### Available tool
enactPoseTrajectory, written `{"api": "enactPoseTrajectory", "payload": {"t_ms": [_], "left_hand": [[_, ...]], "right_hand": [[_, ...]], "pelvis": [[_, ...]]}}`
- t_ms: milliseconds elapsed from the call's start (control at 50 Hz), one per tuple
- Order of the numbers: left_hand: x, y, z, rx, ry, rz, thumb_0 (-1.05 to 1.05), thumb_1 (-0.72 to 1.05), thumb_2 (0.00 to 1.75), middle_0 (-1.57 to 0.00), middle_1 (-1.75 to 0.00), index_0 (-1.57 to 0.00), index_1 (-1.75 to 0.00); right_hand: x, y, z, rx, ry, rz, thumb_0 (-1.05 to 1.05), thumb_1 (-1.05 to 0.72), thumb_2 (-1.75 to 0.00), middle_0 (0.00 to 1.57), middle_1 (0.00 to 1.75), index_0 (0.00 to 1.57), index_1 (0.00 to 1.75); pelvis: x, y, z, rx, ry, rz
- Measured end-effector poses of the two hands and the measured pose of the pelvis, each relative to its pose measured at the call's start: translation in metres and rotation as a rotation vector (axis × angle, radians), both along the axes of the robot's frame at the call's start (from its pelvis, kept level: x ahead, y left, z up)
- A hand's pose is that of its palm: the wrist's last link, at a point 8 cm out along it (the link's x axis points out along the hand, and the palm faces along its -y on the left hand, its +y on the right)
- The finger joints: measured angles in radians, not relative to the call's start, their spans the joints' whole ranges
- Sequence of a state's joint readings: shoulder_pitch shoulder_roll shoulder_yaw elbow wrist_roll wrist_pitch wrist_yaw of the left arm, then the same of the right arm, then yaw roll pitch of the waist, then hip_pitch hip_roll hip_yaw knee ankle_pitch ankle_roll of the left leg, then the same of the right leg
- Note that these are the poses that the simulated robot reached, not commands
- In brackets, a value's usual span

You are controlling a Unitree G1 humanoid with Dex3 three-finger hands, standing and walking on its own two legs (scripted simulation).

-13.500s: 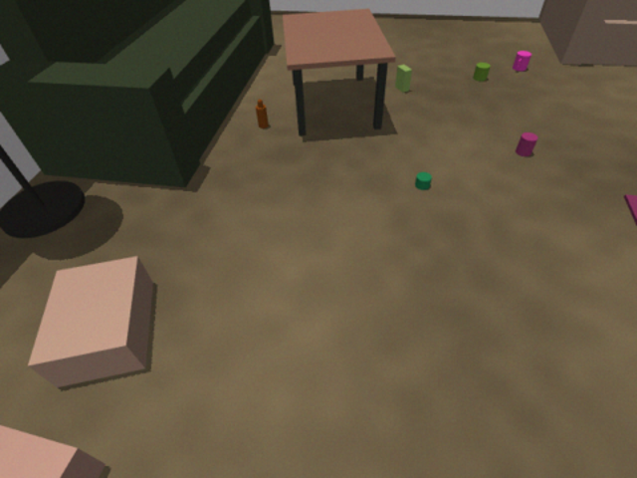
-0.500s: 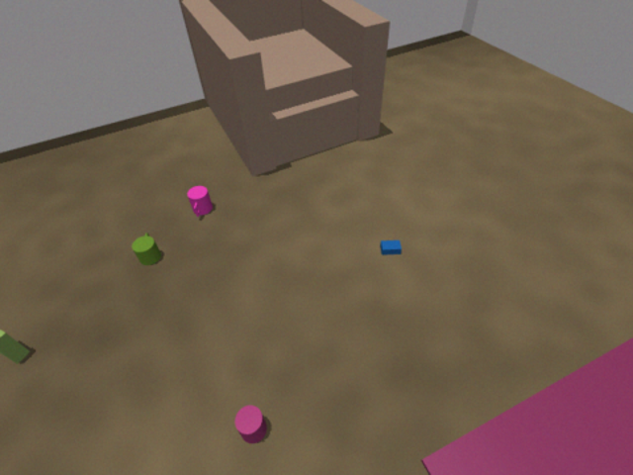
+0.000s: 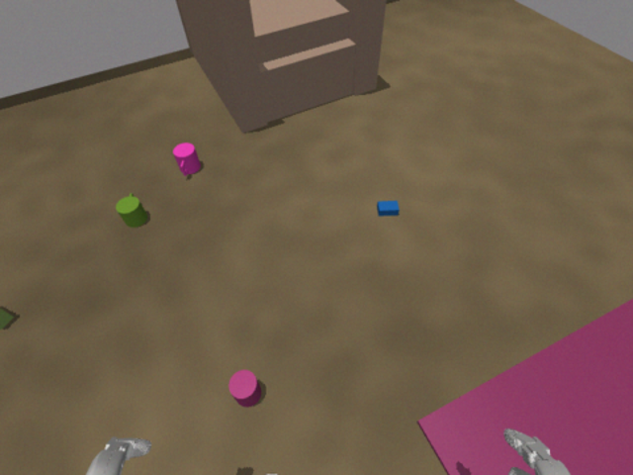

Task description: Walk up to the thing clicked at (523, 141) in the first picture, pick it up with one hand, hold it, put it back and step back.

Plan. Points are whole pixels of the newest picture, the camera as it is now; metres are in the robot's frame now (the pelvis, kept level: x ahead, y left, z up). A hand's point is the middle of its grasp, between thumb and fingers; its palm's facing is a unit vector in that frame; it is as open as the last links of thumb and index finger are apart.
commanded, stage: rise first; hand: left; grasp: from above
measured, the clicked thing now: (245, 388) +0.42 +0.23 -0.69
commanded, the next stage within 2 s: none
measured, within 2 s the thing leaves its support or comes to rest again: neither
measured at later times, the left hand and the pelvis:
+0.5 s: hand out of the picture +0.13 +0.27 -0.21, palm faces -0.24 -0.82 -0.51, open 14.0 cm; pelvis -0.01 +0.00 -0.08, yaw +0 degrees
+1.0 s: hand (192, 429) +0.27 +0.29 -0.41, palm faces -0.45 -0.35 -0.82, open 13.9 cm; pelvis -0.08 -0.01 -0.27, yaw -3 degrees
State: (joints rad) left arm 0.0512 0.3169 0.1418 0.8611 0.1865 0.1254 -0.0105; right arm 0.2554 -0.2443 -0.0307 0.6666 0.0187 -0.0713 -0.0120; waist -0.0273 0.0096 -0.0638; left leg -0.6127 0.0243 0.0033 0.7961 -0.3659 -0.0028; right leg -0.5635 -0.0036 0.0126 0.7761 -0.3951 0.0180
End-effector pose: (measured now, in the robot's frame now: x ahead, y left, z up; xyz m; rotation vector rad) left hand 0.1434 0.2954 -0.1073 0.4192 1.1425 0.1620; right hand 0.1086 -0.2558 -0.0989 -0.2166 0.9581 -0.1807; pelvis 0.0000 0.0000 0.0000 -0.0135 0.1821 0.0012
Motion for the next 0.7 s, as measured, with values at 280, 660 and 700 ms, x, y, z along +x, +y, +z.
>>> {"api": "enactPoseTrajectory", "payload": {"t_ms": [280, 660, 700], "left_hand": [[-0.017, 0.003, -0.031, 0.054, -0.014, -0.080, 0.00, -0.51, 0.97, -0.07, -1.10, -0.08, -1.09], [0.029, 0.010, -0.121, 0.250, -0.069, -0.373, 0.00, -0.51, 0.94, -0.07, -1.12, -0.08, -1.10], [0.044, 0.010, -0.138, 0.288, -0.095, -0.426, 0.00, -0.51, 0.95, -0.07, -1.12, -0.08, -1.10]], "right_hand": [[0.041, 0.008, -0.023, -0.038, -0.131, 0.065, 0.01, -0.90, -0.90, 0.21, 0.30, 0.20, 0.30], [0.046, 0.002, -0.123, -0.034, -0.156, 0.151, 0.01, -0.89, -0.90, 0.21, 0.30, 0.21, 0.30], [0.042, -0.003, -0.145, -0.036, -0.132, 0.152, 0.01, -0.88, -0.90, 0.21, 0.30, 0.21, 0.30]], "pelvis": [[-0.005, 0.004, -0.042, -0.021, 0.097, 0.009], [-0.028, -0.002, -0.137, -0.019, 0.292, 0.005], [-0.033, -0.004, -0.154, -0.018, 0.319, 0.002]]}}
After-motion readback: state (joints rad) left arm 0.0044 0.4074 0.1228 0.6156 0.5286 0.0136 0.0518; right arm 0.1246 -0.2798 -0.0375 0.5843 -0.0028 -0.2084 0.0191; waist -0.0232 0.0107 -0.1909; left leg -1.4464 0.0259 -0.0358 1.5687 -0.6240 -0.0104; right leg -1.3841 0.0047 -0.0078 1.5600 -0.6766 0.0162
